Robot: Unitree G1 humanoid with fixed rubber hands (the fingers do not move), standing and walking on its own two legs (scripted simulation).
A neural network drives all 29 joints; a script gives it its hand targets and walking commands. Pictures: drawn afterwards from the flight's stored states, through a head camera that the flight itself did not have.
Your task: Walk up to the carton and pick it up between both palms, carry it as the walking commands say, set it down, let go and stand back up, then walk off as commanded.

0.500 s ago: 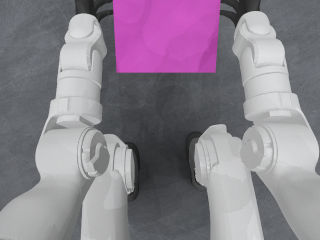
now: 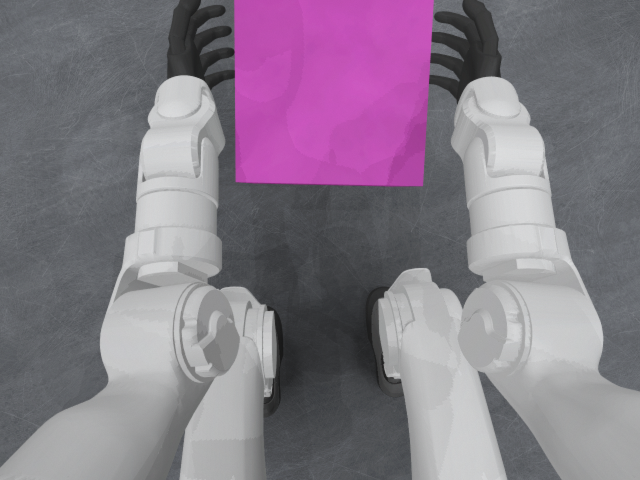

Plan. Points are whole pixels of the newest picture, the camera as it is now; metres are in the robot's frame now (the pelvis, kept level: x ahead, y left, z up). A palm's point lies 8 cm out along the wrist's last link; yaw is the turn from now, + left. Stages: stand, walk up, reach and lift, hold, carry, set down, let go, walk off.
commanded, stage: reach and lift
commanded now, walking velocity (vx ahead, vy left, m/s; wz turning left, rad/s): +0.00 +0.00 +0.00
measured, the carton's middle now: (328, 92) +0.55 -0.04 -0.18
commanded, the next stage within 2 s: none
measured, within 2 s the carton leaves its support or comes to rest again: neither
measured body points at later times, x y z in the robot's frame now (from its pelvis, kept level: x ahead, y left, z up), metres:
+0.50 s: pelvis +0.00 +0.00 +0.05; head +0.28 -0.01 +0.40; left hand +0.53 +0.11 -0.02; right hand +0.51 -0.18 -0.02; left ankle +0.11 +0.12 -0.41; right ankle +0.12 -0.12 -0.41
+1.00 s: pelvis +0.01 +0.00 +0.10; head +0.24 -0.01 +0.49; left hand +0.51 +0.12 +0.05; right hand +0.49 -0.18 +0.05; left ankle +0.11 +0.12 -0.41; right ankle +0.12 -0.13 -0.41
